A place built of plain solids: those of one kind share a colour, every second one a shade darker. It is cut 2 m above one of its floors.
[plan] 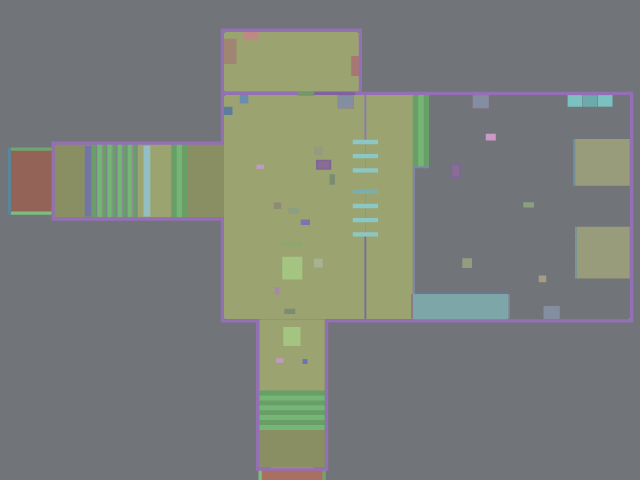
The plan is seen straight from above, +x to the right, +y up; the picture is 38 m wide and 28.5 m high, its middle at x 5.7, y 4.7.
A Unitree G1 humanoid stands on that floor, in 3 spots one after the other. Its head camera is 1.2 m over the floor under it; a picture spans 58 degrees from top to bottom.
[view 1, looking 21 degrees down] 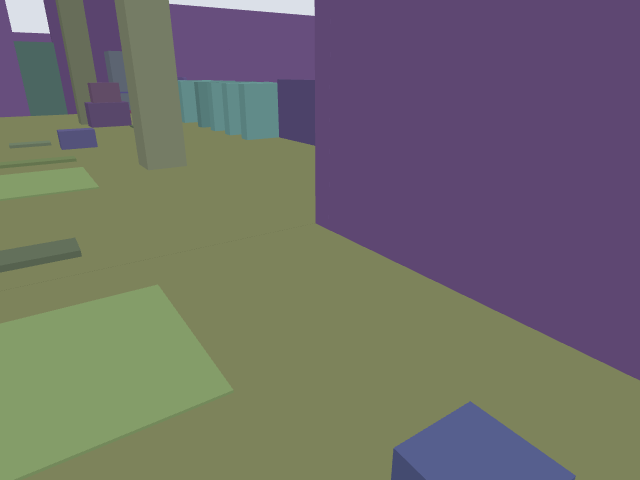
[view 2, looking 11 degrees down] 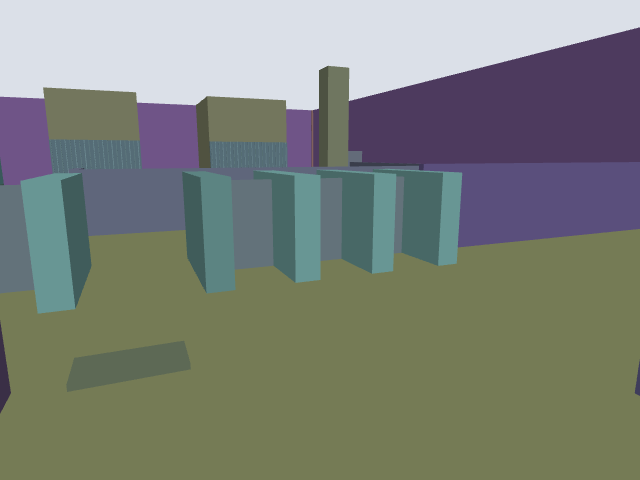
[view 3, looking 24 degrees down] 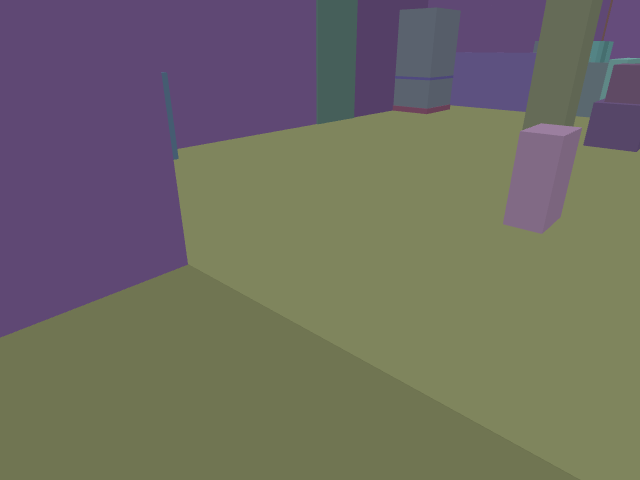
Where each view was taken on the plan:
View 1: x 4.05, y -2.95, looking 56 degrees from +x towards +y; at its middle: raised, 3.35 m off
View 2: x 3.87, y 8.20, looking -23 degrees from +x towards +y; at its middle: gate_cabinet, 4.19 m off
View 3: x -1.20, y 8.20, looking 42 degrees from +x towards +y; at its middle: raised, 2.95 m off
